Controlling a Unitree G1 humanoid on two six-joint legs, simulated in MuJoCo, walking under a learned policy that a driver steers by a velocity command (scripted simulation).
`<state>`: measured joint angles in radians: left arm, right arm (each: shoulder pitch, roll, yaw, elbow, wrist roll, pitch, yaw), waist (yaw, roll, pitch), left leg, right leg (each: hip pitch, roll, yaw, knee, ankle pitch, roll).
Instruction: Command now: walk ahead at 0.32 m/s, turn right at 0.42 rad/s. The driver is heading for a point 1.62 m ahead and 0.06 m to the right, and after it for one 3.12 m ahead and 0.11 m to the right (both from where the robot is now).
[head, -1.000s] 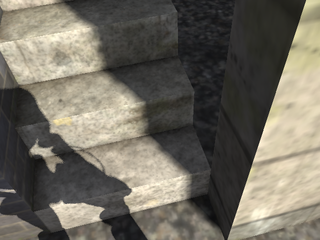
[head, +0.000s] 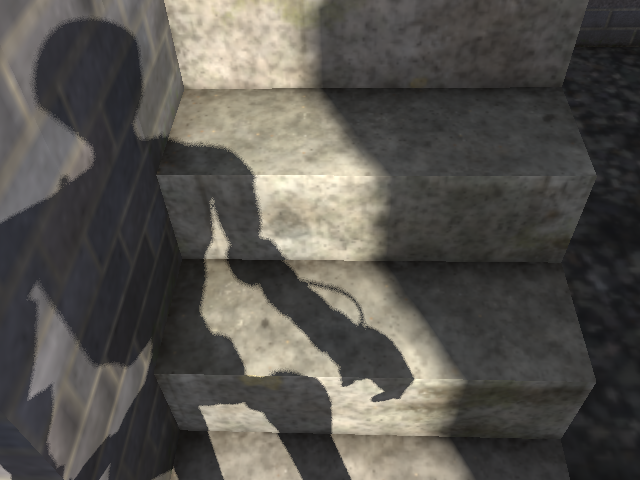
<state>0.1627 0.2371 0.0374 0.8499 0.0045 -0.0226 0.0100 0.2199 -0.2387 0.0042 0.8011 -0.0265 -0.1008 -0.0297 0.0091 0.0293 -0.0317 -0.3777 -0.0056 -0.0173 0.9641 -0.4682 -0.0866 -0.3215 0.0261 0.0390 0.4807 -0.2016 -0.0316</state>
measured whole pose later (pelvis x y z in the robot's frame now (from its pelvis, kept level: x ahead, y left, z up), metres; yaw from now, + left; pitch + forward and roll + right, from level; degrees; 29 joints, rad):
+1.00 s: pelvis +0.20 -0.08 +0.01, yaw -10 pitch +1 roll +2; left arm 0.50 0.19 0.07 1.08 0.02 0.03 0.00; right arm 0.19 -0.12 0.01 0.85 0.04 -0.04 0.02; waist 0.05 0.05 -0.01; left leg -1.12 -0.10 -0.09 2.45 -0.42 0.03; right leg -0.13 -0.05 -0.08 0.42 -0.30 -0.02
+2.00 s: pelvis +0.48 -0.19 +0.38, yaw +0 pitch -5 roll -4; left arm 0.29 0.27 0.05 0.74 -0.01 -0.04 0.06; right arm 0.16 -0.27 -0.03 0.62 0.03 -0.04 0.03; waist -0.08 -0.03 -0.03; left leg -0.77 0.02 0.00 1.39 -0.29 0.12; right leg -0.30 -0.11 -0.23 0.64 -0.24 0.00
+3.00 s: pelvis +0.54 -0.17 +0.40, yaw +18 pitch +1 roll -1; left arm 0.34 0.23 -0.05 0.88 0.03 -0.03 0.05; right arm 0.24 -0.18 0.07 0.62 -0.01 -0.01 0.01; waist 0.04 -0.02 -0.07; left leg -0.90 0.07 0.03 1.49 -0.06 -0.04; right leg -0.28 -0.02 -0.01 0.56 -0.31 -0.08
